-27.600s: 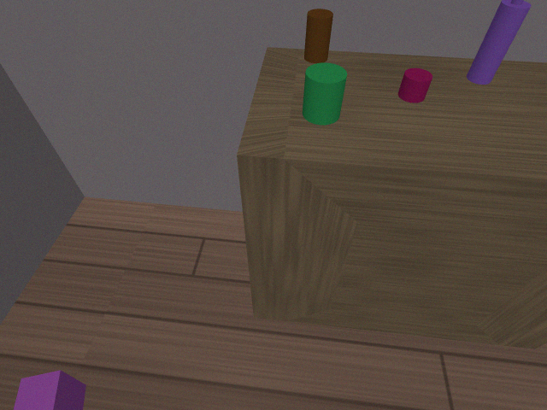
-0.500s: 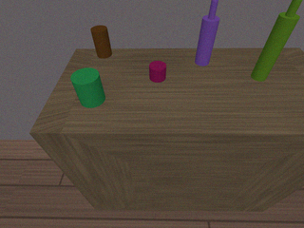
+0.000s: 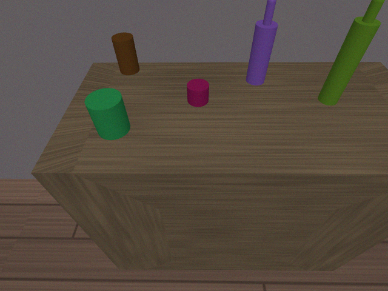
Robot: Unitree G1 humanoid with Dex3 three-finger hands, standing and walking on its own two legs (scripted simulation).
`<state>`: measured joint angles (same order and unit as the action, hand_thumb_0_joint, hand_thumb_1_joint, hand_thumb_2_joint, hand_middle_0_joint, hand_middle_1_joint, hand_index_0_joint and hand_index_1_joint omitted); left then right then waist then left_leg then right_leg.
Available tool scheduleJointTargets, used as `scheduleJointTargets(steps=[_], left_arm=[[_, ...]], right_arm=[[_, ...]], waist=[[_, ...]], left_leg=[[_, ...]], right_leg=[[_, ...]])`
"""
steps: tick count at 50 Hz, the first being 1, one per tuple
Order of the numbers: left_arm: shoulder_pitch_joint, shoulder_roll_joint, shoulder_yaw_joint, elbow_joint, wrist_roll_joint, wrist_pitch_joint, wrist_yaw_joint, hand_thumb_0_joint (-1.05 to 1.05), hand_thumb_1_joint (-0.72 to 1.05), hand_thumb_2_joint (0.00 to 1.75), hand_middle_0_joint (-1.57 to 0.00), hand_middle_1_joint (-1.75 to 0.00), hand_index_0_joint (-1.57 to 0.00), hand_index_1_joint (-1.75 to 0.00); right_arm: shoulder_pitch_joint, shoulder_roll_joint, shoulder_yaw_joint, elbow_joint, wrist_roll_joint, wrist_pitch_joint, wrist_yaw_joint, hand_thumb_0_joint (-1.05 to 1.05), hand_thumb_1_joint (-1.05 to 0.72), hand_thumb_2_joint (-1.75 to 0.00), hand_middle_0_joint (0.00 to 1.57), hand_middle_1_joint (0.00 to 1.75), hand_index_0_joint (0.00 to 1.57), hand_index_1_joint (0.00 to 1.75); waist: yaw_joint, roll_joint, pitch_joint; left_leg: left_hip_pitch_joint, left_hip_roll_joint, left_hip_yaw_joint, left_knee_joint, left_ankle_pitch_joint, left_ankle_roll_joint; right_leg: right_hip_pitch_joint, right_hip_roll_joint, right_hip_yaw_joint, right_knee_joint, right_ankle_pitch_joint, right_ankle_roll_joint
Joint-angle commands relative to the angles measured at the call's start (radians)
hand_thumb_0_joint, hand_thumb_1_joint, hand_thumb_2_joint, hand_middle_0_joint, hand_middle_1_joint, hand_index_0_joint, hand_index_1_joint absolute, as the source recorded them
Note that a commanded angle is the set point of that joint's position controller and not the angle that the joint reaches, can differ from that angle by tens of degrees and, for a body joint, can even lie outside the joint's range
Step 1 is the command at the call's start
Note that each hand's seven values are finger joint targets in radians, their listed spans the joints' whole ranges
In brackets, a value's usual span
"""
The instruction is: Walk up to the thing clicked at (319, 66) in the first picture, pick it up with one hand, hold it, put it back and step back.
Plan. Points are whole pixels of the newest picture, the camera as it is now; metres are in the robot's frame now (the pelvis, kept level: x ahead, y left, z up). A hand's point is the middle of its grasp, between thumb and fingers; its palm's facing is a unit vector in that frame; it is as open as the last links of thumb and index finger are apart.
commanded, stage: stand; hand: left
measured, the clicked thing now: (109, 114) +0.51 +0.22 +0.08
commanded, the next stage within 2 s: none
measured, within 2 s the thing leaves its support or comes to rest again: neither
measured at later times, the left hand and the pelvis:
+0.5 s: hand out of the picture +0.07 +0.25 -0.15, palm faces -0.02 -0.94 -0.35, open 8.7 cm; pelvis +0.00 +0.00 +0.00, yaw +0 degrees
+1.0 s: hand out of the picture +0.07 +0.25 -0.15, palm faces -0.02 -0.94 -0.35, open 7.4 cm; pelvis +0.00 +0.00 +0.00, yaw +0 degrees
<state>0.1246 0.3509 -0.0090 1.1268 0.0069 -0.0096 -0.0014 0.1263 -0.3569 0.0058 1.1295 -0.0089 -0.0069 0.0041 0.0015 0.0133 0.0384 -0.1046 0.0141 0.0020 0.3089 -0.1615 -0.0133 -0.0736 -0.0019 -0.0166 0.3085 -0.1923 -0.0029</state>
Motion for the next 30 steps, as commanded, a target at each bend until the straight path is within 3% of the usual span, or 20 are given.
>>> scheduleJointTargets(steps=[1,3,8,11,19,26,30], left_arm=[[-0.04,0.217,0.041,-0.052,0.002,-0.021,0.017,0.0,-0.52,0.11,-0.12,-0.13,-0.12,-0.13],[-0.038,0.216,0.04,-0.053,0.003,-0.023,0.017,0.0,-0.36,0.27,-0.2,-0.29,-0.2,-0.29],[-0.043,0.219,0.043,-0.052,0.003,-0.019,0.017,0.0,0.04,0.67,-0.2,-0.3,-0.2,-0.3],[-0.041,0.218,0.043,-0.054,0.003,-0.02,0.016,0.0,0.28,0.9,-0.2,-0.3,-0.2,-0.3],[-0.038,0.217,0.041,-0.056,0.001,-0.023,0.015,0.0,0.9,0.9,-0.2,-0.3,-0.2,-0.3],[-0.035,0.221,0.043,-0.054,0.001,-0.02,0.014,0.0,0.9,0.9,-0.2,-0.3,-0.2,-0.3],[-0.038,0.221,0.043,-0.061,0.005,-0.02,0.015,0.0,0.9,0.9,-0.2,-0.3,-0.2,-0.3]], right_arm=[[-0.038,-0.202,-0.035,-0.062,-0.002,-0.022,-0.016,0.0,-0.9,-0.9,0.2,0.3,0.2,0.3],[-0.034,-0.203,-0.034,-0.061,-0.001,-0.021,-0.016,0.0,-0.9,-0.9,0.2,0.3,0.2,0.3],[-0.028,-0.202,-0.033,-0.059,-0.004,-0.018,-0.017,0.0,-0.9,-0.9,0.2,0.3,0.2,0.3],[-0.033,-0.203,-0.033,-0.062,-0.005,-0.02,-0.016,0.0,-0.9,-0.9,0.2,0.3,0.2,0.3],[-0.029,-0.205,-0.036,-0.058,-0.003,-0.021,-0.016,0.0,-0.9,-0.9,0.2,0.3,0.2,0.3],[-0.027,-0.2,-0.034,-0.057,-0.003,-0.02,-0.016,0.0,-0.9,-0.9,0.2,0.3,0.2,0.3],[-0.038,-0.204,-0.038,-0.063,-0.004,-0.022,-0.017,0.0,-0.9,-0.9,0.2,0.3,0.2,0.3]], waist=[[-0.002,-0.01,-0.052],[-0.002,-0.011,-0.062],[-0.007,-0.013,-0.028],[-0.003,-0.007,-0.033],[-0.004,-0.016,-0.052],[-0.004,-0.012,-0.026],[-0.002,-0.01,-0.05]], left_leg=[[0.014,0.116,-0.099,-0.042,0.145,0.026],[0.021,0.118,-0.097,-0.037,0.154,0.028],[0.0,0.111,-0.098,-0.053,0.08,0.027],[0.002,0.114,-0.1,-0.056,0.094,0.026],[0.022,0.118,-0.097,-0.041,0.138,0.028],[0.004,0.115,-0.097,-0.055,0.092,0.028],[0.022,0.118,-0.096,-0.046,0.125,0.028]], right_leg=[[-0.007,-0.132,0.099,-0.052,0.158,-0.018],[-0.007,-0.134,0.1,-0.052,0.173,-0.017],[-0.03,-0.131,0.104,-0.064,0.106,-0.018],[-0.031,-0.129,0.099,-0.056,0.102,-0.019],[-0.017,-0.133,0.103,-0.054,0.152,-0.02],[-0.03,-0.131,0.106,-0.062,0.11,-0.021],[-0.027,-0.13,0.103,-0.054,0.13,-0.023]])
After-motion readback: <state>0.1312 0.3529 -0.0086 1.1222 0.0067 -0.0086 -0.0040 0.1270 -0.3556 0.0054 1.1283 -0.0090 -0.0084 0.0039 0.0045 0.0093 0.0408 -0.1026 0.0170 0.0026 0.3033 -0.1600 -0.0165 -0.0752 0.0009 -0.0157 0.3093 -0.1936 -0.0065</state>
